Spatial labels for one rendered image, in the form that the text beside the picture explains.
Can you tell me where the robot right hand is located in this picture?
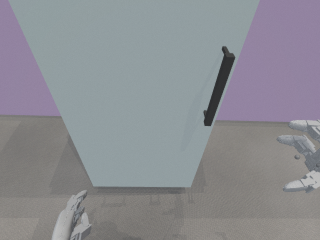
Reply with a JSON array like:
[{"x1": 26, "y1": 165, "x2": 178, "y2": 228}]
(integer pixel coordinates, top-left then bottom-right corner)
[{"x1": 276, "y1": 119, "x2": 320, "y2": 194}]

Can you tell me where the robot left hand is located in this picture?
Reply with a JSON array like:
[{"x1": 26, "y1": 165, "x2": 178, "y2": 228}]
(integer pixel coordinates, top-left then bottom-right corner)
[{"x1": 51, "y1": 190, "x2": 92, "y2": 240}]

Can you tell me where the handle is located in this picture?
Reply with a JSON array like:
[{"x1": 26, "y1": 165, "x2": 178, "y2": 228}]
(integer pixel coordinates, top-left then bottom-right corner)
[{"x1": 203, "y1": 46, "x2": 236, "y2": 126}]

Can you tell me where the fridge door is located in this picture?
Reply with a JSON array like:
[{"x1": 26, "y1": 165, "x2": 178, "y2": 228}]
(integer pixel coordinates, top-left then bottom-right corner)
[{"x1": 8, "y1": 0, "x2": 260, "y2": 188}]

